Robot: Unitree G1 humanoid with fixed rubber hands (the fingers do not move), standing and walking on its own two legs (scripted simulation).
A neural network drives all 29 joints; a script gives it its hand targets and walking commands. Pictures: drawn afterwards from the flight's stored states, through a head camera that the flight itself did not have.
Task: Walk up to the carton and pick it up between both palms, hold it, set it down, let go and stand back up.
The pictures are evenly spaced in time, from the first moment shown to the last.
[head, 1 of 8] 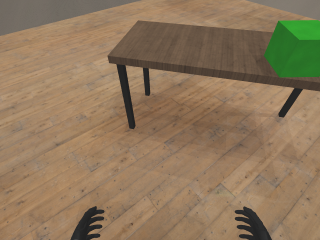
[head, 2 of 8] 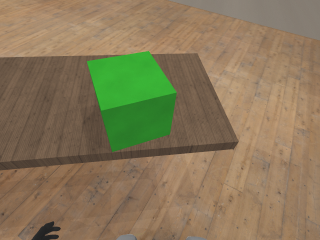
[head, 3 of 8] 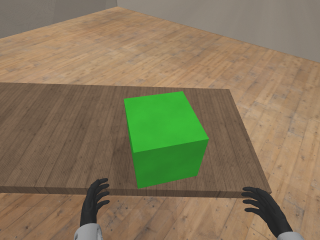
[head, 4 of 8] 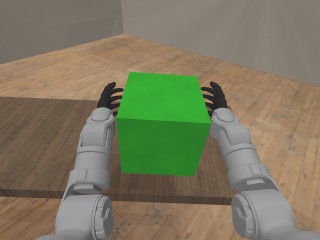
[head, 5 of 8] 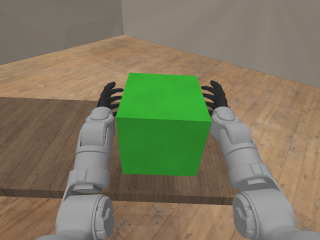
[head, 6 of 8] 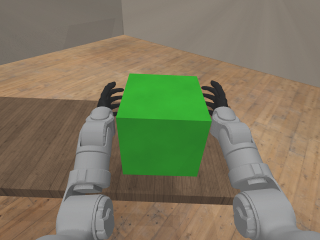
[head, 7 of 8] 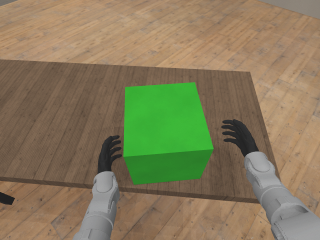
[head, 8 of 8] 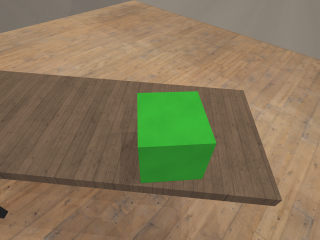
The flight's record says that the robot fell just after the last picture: no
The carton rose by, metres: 0.16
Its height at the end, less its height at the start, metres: +0.00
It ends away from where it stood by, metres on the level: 0.00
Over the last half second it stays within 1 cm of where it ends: yes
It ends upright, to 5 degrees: yes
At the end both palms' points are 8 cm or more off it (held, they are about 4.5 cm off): yes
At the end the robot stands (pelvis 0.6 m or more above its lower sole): yes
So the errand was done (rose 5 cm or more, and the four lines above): yes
